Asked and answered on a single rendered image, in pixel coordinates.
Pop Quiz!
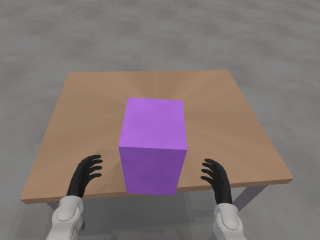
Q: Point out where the carton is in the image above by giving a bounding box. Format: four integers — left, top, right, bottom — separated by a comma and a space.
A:
118, 97, 187, 196

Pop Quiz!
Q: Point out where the robot left forearm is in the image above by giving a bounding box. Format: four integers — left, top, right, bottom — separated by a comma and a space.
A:
46, 195, 84, 240

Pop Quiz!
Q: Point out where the table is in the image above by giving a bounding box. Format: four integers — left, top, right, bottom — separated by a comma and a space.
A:
20, 70, 294, 231

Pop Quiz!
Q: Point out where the robot right forearm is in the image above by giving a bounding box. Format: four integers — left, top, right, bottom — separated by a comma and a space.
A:
212, 203, 247, 240

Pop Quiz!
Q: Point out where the robot right hand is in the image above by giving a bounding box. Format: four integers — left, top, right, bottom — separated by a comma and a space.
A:
200, 158, 233, 205

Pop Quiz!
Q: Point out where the robot left hand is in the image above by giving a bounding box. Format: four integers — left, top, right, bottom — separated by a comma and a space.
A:
66, 154, 103, 198

